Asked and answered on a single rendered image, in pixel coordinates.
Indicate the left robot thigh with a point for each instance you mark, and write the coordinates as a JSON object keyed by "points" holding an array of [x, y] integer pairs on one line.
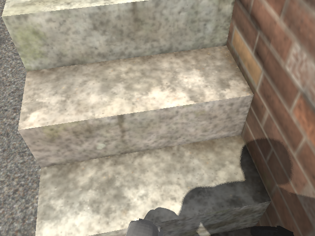
{"points": [[143, 227]]}

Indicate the robot right hand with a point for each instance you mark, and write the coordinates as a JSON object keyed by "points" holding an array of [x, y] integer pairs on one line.
{"points": [[270, 231]]}

